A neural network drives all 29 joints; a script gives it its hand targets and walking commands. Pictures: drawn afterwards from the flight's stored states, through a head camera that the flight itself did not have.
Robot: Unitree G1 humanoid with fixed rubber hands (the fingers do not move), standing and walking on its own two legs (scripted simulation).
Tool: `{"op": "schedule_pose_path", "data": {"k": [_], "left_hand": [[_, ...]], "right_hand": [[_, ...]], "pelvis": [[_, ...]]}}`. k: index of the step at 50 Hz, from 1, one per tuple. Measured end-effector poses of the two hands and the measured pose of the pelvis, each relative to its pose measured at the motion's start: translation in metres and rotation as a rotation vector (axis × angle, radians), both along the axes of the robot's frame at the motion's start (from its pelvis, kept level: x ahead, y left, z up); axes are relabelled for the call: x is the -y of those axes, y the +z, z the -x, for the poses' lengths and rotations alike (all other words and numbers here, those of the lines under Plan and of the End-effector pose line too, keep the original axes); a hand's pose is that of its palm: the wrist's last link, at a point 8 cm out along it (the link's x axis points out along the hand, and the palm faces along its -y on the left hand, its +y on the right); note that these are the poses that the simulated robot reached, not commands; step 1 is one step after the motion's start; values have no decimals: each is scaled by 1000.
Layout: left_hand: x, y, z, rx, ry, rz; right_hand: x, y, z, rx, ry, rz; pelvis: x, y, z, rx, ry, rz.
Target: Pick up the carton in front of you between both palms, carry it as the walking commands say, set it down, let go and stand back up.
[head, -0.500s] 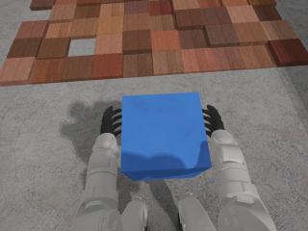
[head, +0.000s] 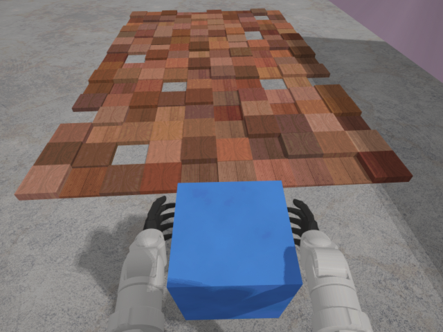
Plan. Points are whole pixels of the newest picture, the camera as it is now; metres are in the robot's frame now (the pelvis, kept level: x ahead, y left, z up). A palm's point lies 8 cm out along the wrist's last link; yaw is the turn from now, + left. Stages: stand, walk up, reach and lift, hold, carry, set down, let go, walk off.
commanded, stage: reach and lift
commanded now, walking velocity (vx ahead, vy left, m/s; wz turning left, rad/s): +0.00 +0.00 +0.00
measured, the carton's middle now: (230, 254) +0.29 +0.00 -0.05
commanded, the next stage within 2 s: hold in 0.96 s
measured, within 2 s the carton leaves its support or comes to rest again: neither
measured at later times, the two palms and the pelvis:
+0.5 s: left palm (156, 232) +0.29 +0.14 +0.04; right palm (314, 234) +0.28 -0.16 +0.03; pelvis -0.01 -0.01 +0.00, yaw +0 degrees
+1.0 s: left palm (152, 230) +0.29 +0.15 +0.05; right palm (312, 233) +0.28 -0.15 +0.04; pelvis +0.00 +0.00 +0.01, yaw +0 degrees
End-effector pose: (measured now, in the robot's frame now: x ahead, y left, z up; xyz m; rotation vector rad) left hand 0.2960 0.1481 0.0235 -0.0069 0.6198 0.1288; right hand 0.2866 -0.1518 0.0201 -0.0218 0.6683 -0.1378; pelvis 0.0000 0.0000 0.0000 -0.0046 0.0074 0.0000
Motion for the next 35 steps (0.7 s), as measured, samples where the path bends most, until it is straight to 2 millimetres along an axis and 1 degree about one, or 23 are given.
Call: {"op": "schedule_pose_path", "data": {"k": [3,8,14,23,35], "left_hand": [[0,4,4,-22,-4,-9],[3,1,9,-51,-3,-9],[7,5,7,-37,1,-9],[9,15,4,-24,4,-14],[5,16,5,-36,-3,-29]], "right_hand": [[0,3,4,-21,5,4],[3,-1,10,-50,3,-2],[7,0,9,-36,-1,-14],[9,12,3,-23,12,-3],[5,14,1,-34,28,10]], "pelvis": [[0,1,3,39,-2,-1],[2,1,10,69,-4,-2],[5,1,15,73,-6,-4],[12,4,10,86,-1,-4],[11,6,3,100,6,0]]}}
